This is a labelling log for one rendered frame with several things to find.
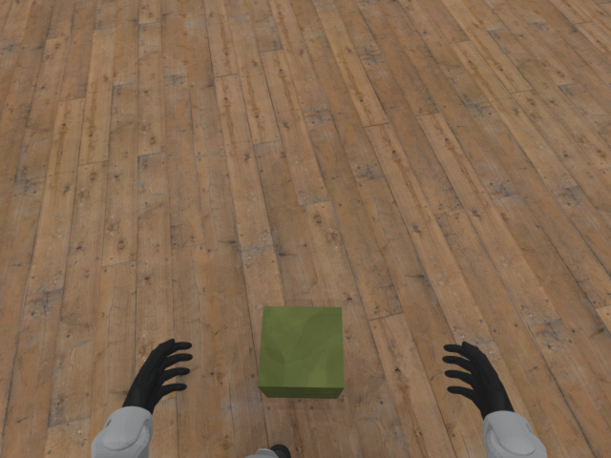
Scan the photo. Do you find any carton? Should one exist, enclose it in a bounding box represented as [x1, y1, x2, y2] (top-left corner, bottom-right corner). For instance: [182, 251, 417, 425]
[258, 306, 345, 399]

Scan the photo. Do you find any robot right hand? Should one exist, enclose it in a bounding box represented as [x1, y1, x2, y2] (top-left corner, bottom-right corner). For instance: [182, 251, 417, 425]
[442, 342, 515, 421]

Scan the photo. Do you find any robot right forearm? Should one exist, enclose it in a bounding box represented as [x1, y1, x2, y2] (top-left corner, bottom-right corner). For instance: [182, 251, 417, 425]
[482, 410, 547, 458]

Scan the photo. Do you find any robot left forearm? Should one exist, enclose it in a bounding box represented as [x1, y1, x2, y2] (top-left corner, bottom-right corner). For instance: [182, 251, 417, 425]
[91, 406, 153, 458]

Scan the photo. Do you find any robot left hand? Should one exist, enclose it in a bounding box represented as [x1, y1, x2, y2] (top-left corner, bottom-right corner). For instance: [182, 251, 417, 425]
[122, 339, 193, 414]

